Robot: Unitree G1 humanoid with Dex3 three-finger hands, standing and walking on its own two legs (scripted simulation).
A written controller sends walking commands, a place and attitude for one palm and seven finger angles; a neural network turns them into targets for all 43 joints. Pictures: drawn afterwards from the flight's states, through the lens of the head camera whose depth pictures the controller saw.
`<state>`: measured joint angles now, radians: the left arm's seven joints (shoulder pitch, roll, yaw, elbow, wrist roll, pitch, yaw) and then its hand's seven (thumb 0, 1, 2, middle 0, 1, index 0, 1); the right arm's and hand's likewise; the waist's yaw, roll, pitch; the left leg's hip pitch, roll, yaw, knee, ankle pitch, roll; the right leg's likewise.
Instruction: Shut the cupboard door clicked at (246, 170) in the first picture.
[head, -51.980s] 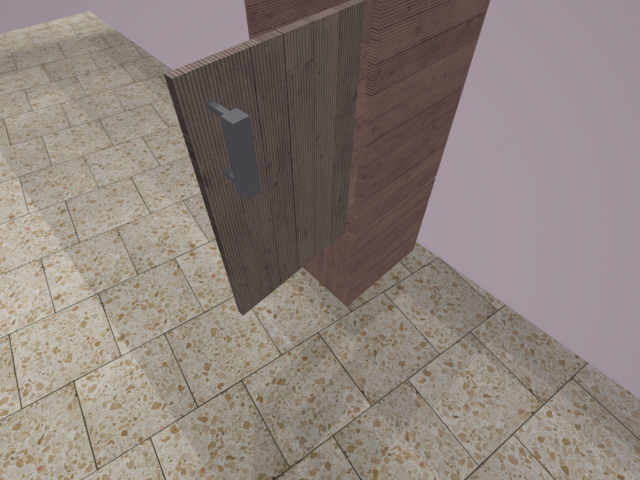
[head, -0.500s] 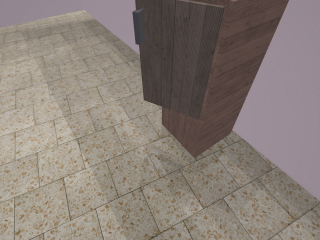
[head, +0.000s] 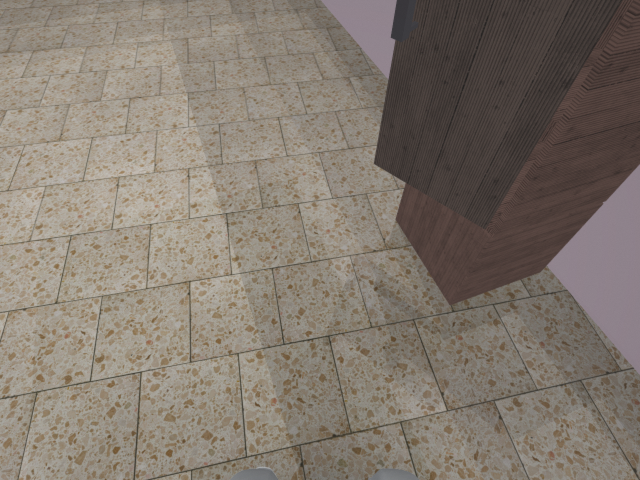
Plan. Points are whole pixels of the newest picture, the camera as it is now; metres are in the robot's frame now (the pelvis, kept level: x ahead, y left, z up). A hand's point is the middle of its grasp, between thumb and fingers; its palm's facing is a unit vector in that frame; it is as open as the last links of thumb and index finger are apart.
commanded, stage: walk to a spot facing it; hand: left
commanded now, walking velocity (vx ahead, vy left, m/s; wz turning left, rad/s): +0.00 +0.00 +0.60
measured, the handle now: out of the picture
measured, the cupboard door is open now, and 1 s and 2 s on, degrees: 27 27 27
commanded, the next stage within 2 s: turn to face it in 1.26 s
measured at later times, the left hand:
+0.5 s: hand out of the picture -0.01 +0.22 -0.17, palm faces +0.35 -0.90 -0.26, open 7.4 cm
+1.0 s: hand out of the picture -0.01 +0.15 -0.14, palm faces +0.68 -0.70 -0.22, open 7.4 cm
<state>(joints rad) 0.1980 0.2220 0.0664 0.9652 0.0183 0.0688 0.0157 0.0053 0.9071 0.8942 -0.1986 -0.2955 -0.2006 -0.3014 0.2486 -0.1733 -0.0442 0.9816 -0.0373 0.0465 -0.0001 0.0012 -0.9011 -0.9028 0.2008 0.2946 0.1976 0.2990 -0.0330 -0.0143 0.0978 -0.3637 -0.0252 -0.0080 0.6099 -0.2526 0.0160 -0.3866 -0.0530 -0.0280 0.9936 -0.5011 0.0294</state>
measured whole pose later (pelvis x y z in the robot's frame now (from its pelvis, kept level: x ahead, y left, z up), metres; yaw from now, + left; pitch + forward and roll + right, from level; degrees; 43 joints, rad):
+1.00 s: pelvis +0.12 +0.03 +0.02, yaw +41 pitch +1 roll +2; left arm 0.38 0.15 0.05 0.98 0.03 -0.06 0.01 0.00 0.91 0.89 -0.20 -0.30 -0.20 -0.30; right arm 0.13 -0.22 -0.07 0.93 -0.03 0.05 0.06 0.01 -0.91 -0.90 0.19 0.29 0.19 0.30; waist 0.01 -0.01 0.11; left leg -0.57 0.05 0.09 0.86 -0.27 0.01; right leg 0.00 -0.12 -0.30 0.36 -0.36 0.03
